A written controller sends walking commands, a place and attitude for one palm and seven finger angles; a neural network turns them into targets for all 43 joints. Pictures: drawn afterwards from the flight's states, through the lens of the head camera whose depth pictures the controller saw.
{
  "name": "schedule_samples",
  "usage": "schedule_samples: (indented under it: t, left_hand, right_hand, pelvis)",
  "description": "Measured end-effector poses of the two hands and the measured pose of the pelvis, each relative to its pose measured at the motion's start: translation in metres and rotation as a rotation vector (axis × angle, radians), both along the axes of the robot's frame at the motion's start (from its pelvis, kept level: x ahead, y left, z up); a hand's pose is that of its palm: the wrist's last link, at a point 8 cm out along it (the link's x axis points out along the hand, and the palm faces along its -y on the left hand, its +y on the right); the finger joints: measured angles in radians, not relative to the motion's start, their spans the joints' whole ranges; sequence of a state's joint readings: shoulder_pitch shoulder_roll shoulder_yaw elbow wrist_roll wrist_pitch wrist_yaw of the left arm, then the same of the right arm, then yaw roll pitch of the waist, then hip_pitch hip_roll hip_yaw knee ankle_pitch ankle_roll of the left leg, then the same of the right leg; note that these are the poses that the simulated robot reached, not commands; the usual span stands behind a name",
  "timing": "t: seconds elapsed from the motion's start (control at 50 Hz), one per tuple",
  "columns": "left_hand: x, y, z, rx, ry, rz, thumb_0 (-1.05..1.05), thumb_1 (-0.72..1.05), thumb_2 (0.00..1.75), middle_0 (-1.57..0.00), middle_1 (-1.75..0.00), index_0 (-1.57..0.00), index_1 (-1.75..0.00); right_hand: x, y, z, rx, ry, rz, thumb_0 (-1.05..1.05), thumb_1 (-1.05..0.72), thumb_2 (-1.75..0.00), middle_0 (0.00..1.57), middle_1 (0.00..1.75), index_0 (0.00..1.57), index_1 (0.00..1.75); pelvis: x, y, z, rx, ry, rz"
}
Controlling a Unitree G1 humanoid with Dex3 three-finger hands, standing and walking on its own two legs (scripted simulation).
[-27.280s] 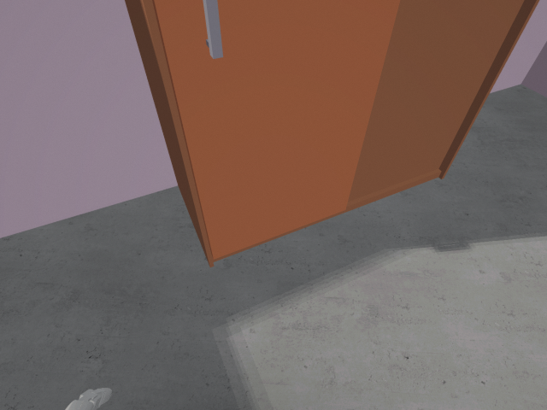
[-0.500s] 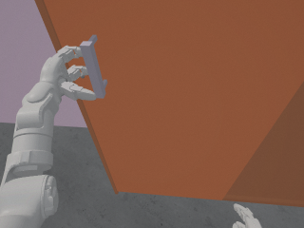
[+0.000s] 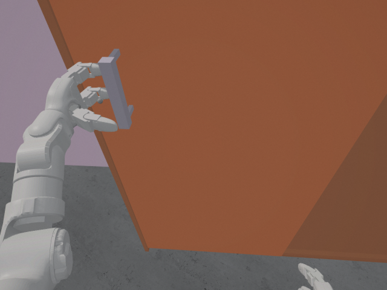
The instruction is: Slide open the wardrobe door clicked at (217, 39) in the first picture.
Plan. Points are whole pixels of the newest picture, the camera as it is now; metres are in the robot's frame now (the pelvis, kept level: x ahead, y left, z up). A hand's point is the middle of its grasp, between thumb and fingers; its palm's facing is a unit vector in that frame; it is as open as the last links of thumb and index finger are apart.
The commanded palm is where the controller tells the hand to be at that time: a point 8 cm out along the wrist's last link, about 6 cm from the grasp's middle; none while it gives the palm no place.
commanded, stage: slide the fingers in behind the handle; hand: left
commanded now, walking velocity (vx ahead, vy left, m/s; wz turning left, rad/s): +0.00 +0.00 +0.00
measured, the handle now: (120, 90) +0.45 +0.18 +0.22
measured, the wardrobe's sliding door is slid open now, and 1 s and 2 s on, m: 0.00 0.00 0.00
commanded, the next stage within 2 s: grip the handle and tug to test in 1.62 s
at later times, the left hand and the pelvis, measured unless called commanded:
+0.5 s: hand (107, 105) +0.39 +0.19 +0.22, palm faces +0.00 -1.00 -0.02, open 14.0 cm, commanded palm +0.36 +0.24 +0.22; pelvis -0.01 +0.00 +0.00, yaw +1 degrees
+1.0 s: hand (112, 105) +0.39 +0.17 +0.23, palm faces +0.02 -1.00 -0.01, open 14.4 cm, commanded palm +0.36 +0.22 +0.22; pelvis +0.00 +0.00 +0.00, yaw +1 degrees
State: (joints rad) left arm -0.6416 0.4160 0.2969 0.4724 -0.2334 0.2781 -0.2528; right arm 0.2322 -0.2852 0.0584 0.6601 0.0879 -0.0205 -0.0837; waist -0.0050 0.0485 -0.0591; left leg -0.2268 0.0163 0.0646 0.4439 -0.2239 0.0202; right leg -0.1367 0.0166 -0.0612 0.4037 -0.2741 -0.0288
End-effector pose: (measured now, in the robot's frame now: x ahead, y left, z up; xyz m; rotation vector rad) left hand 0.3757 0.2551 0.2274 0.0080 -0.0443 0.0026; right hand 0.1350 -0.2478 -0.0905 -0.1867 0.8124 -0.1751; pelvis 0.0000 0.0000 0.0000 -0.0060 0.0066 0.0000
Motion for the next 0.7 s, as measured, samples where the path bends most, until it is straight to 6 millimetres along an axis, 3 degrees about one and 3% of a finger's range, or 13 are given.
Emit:
schedule_samples:
  t: [0.24,0.36,0.56,0.7]
  left_hand:
    - [-0.019,0.002,0.000,0.007,-0.017,0.011,-0.01,-0.51,0.30,-0.30,-1.20,-0.30,-1.20]
    - [-0.018,-0.003,-0.002,0.003,0.016,-0.001,-0.01,-0.51,0.30,-0.30,-1.20,-0.30,-1.20]
    - [-0.006,-0.022,0.002,0.000,-0.013,-0.018,-0.01,-0.51,0.30,-0.30,-1.20,-0.30,-1.20]
    - [-0.007,-0.022,-0.001,-0.005,0.010,-0.003,-0.01,-0.50,0.30,-0.30,-1.20,-0.30,-1.20]
  right_hand:
    - [0.023,0.013,0.010,0.006,-0.060,0.051,0.01,-0.90,-0.90,0.20,0.30,0.21,0.30]
    - [0.030,0.018,0.012,0.006,-0.070,0.070,0.01,-0.90,-0.90,0.20,0.30,0.21,0.30]
    - [0.020,0.019,0.006,0.012,-0.045,0.061,0.01,-0.90,-0.90,0.20,0.30,0.21,0.30]
    - [0.011,0.014,0.003,0.024,-0.019,0.033,0.01,-0.90,-0.90,0.20,0.30,0.21,0.30]
  pelvis:
    - [-0.003,0.001,0.000,-0.002,-0.016,0.010]
    - [-0.006,0.001,0.000,-0.003,-0.017,0.019]
    - [-0.005,0.002,0.001,-0.001,-0.011,0.012]
    - [-0.001,0.001,0.001,0.002,-0.017,0.000]
